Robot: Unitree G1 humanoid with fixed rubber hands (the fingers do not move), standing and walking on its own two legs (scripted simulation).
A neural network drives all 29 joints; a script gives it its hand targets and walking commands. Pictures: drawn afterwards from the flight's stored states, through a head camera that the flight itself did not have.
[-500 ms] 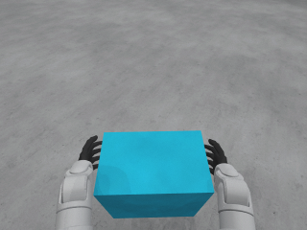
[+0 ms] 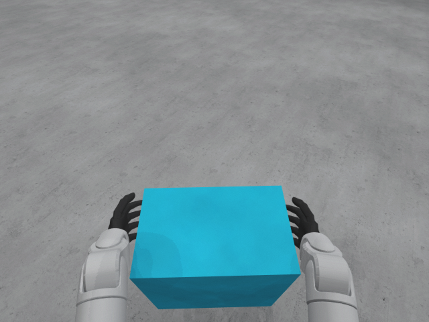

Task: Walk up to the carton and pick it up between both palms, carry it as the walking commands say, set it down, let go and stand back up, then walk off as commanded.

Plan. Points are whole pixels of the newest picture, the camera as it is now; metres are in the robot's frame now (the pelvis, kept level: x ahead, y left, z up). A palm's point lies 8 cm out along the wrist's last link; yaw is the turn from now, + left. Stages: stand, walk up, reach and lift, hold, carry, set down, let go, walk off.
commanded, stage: carry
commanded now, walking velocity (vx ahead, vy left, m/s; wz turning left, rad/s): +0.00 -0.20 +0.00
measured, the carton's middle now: (214, 253) +0.27 +0.00 -0.04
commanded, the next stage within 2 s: none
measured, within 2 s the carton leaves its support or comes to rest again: neither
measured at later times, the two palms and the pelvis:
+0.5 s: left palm (136, 257) +0.21 +0.13 +0.07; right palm (348, 259) +0.21 -0.22 +0.07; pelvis -0.02 -0.05 -0.03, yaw +1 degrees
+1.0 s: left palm (166, 279) +0.17 +0.07 +0.08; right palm (394, 269) +0.19 -0.27 +0.09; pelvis -0.05 -0.12 -0.01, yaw +3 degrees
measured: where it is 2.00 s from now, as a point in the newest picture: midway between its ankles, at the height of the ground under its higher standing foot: outside the picture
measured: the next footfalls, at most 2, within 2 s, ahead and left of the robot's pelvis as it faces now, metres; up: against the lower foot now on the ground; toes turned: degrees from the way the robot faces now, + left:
left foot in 0.78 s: -0.02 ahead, +0.03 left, +0.00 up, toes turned +13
right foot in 1.10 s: +0.03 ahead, -0.29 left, +0.00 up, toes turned -4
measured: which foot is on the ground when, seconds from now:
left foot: down 0.00-0.52, up 0.54-0.76, down 0.78-1.00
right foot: down 0.00-0.78, up 0.80-1.00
